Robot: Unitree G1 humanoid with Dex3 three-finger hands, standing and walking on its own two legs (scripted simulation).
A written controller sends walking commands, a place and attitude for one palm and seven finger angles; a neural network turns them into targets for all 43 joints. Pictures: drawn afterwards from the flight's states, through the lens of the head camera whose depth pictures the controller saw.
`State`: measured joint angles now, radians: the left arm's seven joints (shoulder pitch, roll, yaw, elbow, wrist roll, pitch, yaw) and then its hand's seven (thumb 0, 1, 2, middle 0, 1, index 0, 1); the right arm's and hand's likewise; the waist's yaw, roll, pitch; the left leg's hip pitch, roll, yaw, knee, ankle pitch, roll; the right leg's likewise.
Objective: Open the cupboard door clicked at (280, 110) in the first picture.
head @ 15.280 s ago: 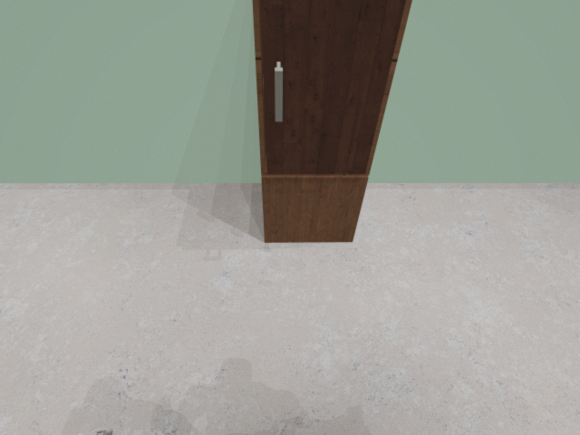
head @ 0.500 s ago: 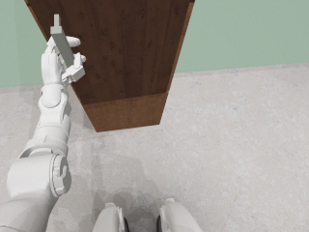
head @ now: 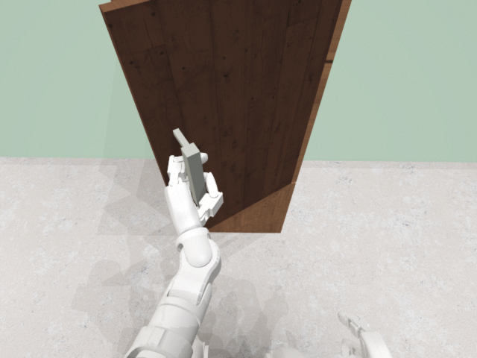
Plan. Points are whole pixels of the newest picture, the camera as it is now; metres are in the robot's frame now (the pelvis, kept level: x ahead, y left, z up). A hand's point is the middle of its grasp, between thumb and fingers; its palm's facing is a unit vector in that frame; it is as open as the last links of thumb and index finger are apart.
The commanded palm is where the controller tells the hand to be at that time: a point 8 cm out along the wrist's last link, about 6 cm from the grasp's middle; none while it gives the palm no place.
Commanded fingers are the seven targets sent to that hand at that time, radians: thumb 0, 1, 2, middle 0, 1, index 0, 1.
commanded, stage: pull the door open along its arc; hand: left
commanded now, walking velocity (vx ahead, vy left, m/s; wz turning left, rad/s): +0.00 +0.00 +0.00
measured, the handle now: (190, 169) +0.42 +0.09 +0.06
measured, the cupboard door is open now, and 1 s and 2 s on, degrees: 33 48 49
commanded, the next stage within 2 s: open thumb and fingers to let go in 0.26 s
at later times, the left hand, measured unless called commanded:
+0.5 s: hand (254, 231) +0.31 -0.02 +0.05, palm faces +0.25 -0.97 -0.08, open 6.7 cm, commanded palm +0.27 +0.03 +0.05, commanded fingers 0.00 0.34 0.66 -0.36 -1.29 -0.36 -1.29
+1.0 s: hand (248, 226) +0.32 -0.01 +0.05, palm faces +0.31 -0.95 -0.07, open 13.8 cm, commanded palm +0.27 +0.04 +0.05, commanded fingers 0.00 -0.50 0.30 -0.21 -0.65 -0.21 -0.65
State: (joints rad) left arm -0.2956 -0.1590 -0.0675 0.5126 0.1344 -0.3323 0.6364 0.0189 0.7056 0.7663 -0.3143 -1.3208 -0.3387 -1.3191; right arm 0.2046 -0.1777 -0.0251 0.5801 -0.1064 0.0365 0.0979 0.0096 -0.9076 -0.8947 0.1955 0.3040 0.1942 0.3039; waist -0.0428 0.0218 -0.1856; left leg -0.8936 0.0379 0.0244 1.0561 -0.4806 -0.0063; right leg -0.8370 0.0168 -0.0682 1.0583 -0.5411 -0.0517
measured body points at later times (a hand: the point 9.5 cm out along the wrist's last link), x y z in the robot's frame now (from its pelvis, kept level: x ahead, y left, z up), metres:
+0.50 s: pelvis -0.01 -0.05 +0.01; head +0.04 -0.08 +0.45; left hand +0.29 +0.03 +0.06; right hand +0.17 -0.27 -0.11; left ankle +0.01 +0.13 -0.66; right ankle -0.02 -0.09 -0.66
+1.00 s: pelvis -0.02 -0.04 +0.00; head +0.03 -0.08 +0.45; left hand +0.30 +0.04 +0.05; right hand +0.13 -0.26 -0.13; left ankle +0.01 +0.13 -0.66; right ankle -0.02 -0.09 -0.66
